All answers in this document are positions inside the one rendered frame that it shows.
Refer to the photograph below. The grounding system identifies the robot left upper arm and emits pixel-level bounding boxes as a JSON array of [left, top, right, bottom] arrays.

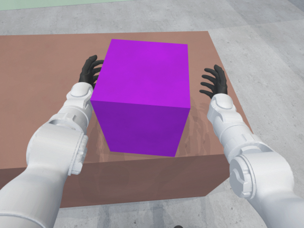
[[0, 123, 88, 228]]

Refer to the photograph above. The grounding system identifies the right robot hand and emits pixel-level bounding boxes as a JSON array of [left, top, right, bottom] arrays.
[[199, 65, 228, 99]]

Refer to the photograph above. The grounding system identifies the carton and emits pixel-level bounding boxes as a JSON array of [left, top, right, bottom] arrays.
[[90, 39, 190, 157]]

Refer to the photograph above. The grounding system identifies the left robot hand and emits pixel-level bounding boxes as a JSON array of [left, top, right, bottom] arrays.
[[79, 55, 104, 89]]

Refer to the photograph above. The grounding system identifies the left robot forearm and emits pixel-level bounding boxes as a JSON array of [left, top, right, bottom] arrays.
[[26, 82, 94, 165]]

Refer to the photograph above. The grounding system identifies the right robot forearm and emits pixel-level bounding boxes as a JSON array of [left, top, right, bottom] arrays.
[[207, 94, 294, 181]]

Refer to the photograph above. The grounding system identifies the robot right upper arm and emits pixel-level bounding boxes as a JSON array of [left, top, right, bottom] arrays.
[[229, 152, 304, 228]]

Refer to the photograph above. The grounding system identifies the pedestal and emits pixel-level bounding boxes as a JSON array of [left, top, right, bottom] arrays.
[[0, 31, 253, 208]]

